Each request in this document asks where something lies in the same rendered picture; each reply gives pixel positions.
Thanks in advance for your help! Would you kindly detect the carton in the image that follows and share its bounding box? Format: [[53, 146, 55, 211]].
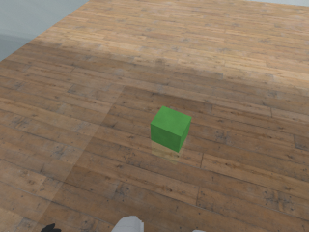
[[150, 106, 192, 153]]

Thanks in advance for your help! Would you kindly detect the left robot thigh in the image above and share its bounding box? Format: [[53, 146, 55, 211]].
[[111, 217, 144, 232]]

